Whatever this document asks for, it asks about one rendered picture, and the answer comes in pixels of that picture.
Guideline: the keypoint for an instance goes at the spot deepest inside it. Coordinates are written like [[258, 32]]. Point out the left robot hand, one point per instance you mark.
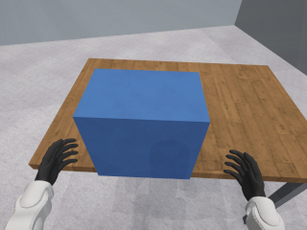
[[52, 162]]

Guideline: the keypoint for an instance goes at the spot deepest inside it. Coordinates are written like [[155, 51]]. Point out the right robot forearm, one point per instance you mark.
[[261, 215]]

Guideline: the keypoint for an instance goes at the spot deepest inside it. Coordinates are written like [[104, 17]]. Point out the right robot hand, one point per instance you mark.
[[248, 176]]

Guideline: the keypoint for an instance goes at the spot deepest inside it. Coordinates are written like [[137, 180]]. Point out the left robot forearm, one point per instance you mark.
[[32, 208]]

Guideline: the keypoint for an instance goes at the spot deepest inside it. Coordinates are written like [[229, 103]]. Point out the carton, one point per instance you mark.
[[143, 123]]

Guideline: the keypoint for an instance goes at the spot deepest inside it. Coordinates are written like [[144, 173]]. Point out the table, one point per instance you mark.
[[249, 111]]

